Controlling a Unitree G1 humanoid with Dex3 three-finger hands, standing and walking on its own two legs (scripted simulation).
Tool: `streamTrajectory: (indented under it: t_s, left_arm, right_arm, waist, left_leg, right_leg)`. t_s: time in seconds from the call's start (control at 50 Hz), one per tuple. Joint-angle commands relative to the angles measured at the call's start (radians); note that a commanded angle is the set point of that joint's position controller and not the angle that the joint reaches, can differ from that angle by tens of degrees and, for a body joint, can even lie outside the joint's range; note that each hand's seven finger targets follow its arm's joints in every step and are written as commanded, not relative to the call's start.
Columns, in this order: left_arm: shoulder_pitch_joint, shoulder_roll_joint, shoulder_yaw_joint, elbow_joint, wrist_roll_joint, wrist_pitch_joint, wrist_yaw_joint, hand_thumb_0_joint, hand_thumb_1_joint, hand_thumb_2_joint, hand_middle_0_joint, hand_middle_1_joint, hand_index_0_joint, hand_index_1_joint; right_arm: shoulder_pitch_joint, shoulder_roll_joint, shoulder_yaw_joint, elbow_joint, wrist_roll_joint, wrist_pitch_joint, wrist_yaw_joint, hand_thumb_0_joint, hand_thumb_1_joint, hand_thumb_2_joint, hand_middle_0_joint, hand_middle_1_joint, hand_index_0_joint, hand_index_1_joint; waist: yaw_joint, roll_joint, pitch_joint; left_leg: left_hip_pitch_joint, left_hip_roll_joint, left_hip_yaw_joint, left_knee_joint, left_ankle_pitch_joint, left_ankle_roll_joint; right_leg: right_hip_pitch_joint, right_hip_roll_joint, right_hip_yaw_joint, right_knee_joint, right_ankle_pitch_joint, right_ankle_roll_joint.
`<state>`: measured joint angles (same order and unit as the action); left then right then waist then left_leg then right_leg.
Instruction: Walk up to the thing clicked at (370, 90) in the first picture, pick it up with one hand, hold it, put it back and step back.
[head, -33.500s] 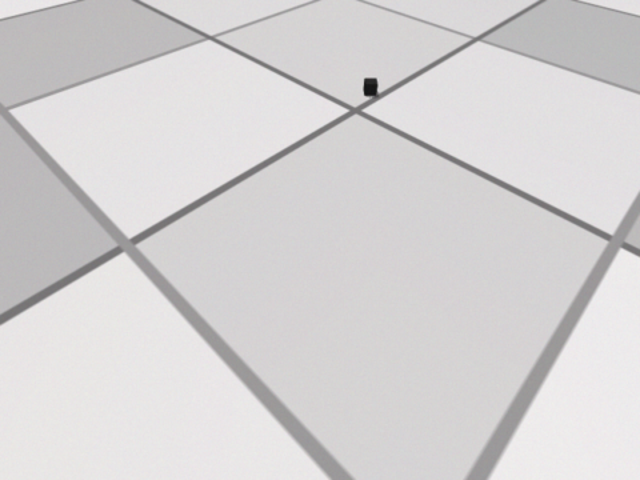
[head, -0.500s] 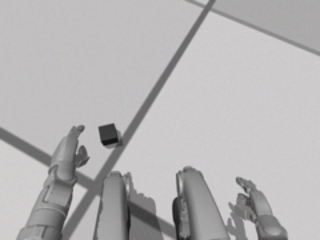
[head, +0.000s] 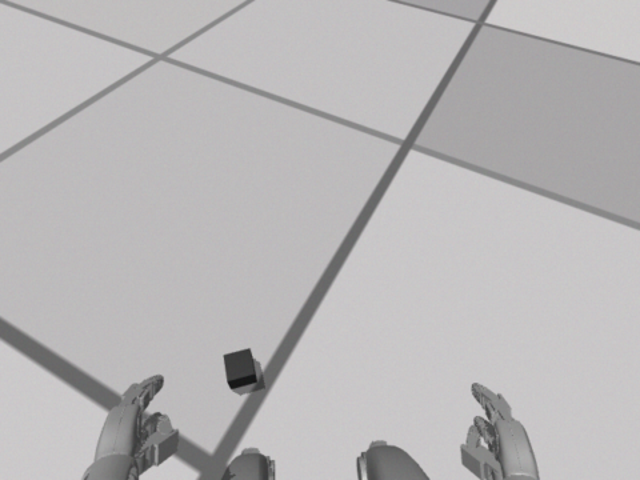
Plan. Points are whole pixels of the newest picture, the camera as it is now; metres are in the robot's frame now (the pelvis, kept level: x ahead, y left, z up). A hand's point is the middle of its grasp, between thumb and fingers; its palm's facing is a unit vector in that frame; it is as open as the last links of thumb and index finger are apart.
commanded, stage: home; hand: left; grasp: from above
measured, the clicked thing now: (240, 368) +0.48 +0.17 -0.65
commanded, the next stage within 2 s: none
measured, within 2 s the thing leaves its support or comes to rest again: neither
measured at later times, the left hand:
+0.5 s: hand (153, 465) +0.17 +0.18 -0.02, palm faces +0.06 -0.98 -0.18, open 7.4 cm
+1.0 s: hand (159, 465) +0.17 +0.18 -0.02, palm faces +0.05 -0.98 -0.19, open 7.9 cm
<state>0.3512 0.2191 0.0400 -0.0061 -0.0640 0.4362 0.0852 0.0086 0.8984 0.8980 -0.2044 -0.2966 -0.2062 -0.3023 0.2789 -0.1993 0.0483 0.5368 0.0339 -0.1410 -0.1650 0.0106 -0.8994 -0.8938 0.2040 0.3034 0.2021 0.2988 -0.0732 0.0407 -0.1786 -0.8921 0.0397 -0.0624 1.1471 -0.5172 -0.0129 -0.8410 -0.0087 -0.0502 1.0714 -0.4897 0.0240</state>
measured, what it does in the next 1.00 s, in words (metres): stands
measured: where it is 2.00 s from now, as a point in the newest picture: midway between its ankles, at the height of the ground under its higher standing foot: outside the picture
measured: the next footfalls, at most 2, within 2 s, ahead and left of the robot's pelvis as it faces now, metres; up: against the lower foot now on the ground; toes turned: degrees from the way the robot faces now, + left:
none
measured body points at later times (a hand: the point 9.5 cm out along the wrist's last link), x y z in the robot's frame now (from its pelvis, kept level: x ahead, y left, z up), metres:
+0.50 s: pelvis +0.01 +0.00 +0.02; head +0.02 +0.02 +0.47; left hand +0.16 +0.24 -0.01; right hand +0.18 -0.24 -0.03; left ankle +0.02 +0.12 -0.66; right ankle +0.02 -0.14 -0.66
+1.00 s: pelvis +0.00 +0.00 +0.02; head +0.02 +0.01 +0.47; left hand +0.16 +0.23 -0.01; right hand +0.16 -0.24 -0.04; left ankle +0.02 +0.12 -0.66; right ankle +0.02 -0.14 -0.66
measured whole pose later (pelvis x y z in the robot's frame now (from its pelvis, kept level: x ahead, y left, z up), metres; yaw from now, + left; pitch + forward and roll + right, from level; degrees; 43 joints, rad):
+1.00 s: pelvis +0.00 +0.00 +0.02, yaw +1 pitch +9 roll -3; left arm 0.50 0.22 0.03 -0.14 -0.06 0.45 0.01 0.01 0.81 0.84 -0.19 -0.28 -0.20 -0.29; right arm 0.30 -0.22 0.04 0.55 0.01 -0.26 -0.19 0.01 -0.90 -0.89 0.20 0.30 0.20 0.30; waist -0.04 0.04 -0.15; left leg -0.71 0.04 -0.06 1.02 -0.48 -0.01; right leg -0.66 -0.01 -0.05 0.95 -0.45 0.02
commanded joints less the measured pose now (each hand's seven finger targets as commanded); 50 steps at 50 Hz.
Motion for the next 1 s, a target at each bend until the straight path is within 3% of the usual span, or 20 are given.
streamTrajectory:
  t_s: [0.0, 0.14, 0.26, 0.46, 0.54, 0.72, 0.74, 0.82, 0.86, 0.98]
  left_arm:
    - [0.083, 0.090, 0.048, -0.273, 0.001, -0.031, -0.004, 0.000, 0.900, 0.900, -0.200, -0.301, -0.200, -0.301]
    - [0.147, 0.086, 0.041, -0.316, 0.003, -0.019, -0.037, 0.000, 0.900, 0.900, -0.200, -0.300, -0.200, -0.300]
    - [0.120, 0.091, 0.040, -0.299, 0.010, -0.025, -0.060, 0.000, 0.900, 0.900, -0.200, -0.300, -0.200, -0.299]
    - [0.126, 0.110, 0.058, -0.320, 0.023, -0.031, -0.054, 0.000, 0.860, 0.877, -0.196, -0.293, -0.196, -0.293]
    - [0.116, 0.102, 0.049, -0.320, 0.021, -0.031, -0.053, 0.000, 0.859, 0.876, -0.196, -0.293, -0.196, -0.293]
    - [0.123, 0.100, 0.047, -0.314, 0.013, -0.034, -0.057, 0.000, 0.755, 0.816, -0.185, -0.276, -0.185, -0.276]
    - [0.118, 0.102, 0.049, -0.312, 0.010, -0.035, -0.058, 0.000, 0.816, 0.851, -0.191, -0.286, -0.191, -0.286]
    - [0.112, 0.104, 0.051, -0.307, 0.013, -0.035, -0.058, 0.000, 0.772, 0.825, -0.186, -0.279, -0.187, -0.279]
    - [0.111, 0.109, 0.056, -0.321, 0.013, -0.036, -0.058, 0.000, 0.845, 0.868, -0.194, -0.291, -0.194, -0.291]
    - [0.133, 0.111, 0.057, -0.322, 0.015, -0.037, -0.059, 0.000, 0.812, 0.849, -0.191, -0.286, -0.191, -0.286]
  right_arm:
    - [-0.028, -0.123, -0.055, -0.164, -0.006, -0.070, -0.024, 0.000, -0.901, -0.899, 0.199, 0.299, 0.200, 0.299]
    - [-0.034, -0.132, -0.064, -0.172, -0.018, -0.111, -0.036, 0.000, -0.901, -0.899, 0.200, 0.299, 0.200, 0.299]
    - [-0.041, -0.142, -0.068, -0.167, -0.025, -0.140, -0.034, 0.000, -0.900, -0.900, 0.200, 0.300, 0.200, 0.300]
    - [-0.057, -0.143, -0.068, -0.164, -0.029, -0.154, -0.028, 0.000, -0.900, -0.900, 0.200, 0.300, 0.200, 0.300]
    - [-0.065, -0.143, -0.063, -0.164, -0.029, -0.156, -0.029, 0.000, -0.900, -0.900, 0.200, 0.300, 0.200, 0.300]
    - [-0.064, -0.144, -0.064, -0.158, -0.028, -0.167, -0.033, 0.000, -0.901, -0.900, 0.200, 0.299, 0.200, 0.299]
    - [-0.065, -0.145, -0.064, -0.160, -0.027, -0.166, -0.033, 0.000, -0.901, -0.899, 0.200, 0.299, 0.200, 0.299]
    - [-0.070, -0.145, -0.063, -0.160, -0.026, -0.169, -0.036, 0.000, -0.901, -0.899, 0.199, 0.299, 0.200, 0.299]
    - [-0.069, -0.143, -0.063, -0.161, -0.026, -0.172, -0.036, 0.000, -0.901, -0.899, 0.199, 0.299, 0.200, 0.299]
    - [-0.056, -0.140, -0.067, -0.156, -0.026, -0.176, -0.038, 0.000, -0.901, -0.899, 0.199, 0.299, 0.200, 0.299]
  waist:
    - [0.016, 0.035, -0.170]
    - [0.007, 0.011, -0.070]
    - [0.014, 0.001, -0.027]
    - [0.038, 0.034, -0.056]
    - [0.032, 0.024, -0.038]
    - [0.035, 0.010, -0.041]
    - [0.032, 0.017, -0.046]
    - [0.037, -0.006, -0.005]
    - [0.041, 0.014, -0.016]
    - [0.037, 0.006, -0.074]
  left_leg:
    - [0.269, -0.036, 0.011, -0.243, 0.312, 0.020]
    - [0.298, -0.032, 0.006, -0.305, 0.278, 0.024]
    - [0.289, -0.035, 0.006, -0.318, 0.242, 0.023]
    - [0.304, -0.038, 0.012, -0.318, 0.244, 0.018]
    - [0.288, -0.040, 0.019, -0.325, 0.176, 0.024]
    - [0.280, -0.033, 0.004, -0.333, 0.150, 0.023]
    - [0.280, -0.033, 0.002, -0.334, 0.144, 0.022]
    - [0.249, -0.035, 0.009, -0.339, 0.089, 0.025]
    - [0.249, -0.037, 0.011, -0.339, 0.073, 0.024]
    - [0.274, -0.042, 0.025, -0.303, 0.178, 0.025]
  right_leg:
    - [0.209, 0.032, -0.015, -0.219, 0.279, -0.032]
    - [0.222, 0.036, -0.033, -0.272, 0.236, -0.029]
    - [0.217, 0.032, -0.039, -0.279, 0.199, -0.025]
    - [0.245, 0.030, -0.032, -0.276, 0.200, -0.026]
    - [0.237, 0.028, -0.028, -0.292, 0.153, -0.023]
    - [0.223, 0.032, -0.033, -0.281, 0.127, -0.022]
    - [0.218, 0.033, -0.032, -0.281, 0.124, -0.022]
    - [0.207, 0.030, -0.028, -0.295, 0.077, -0.021]
    - [0.208, 0.026, -0.023, -0.297, 0.066, -0.021]
    - [0.242, 0.025, -0.017, -0.285, 0.153, -0.021]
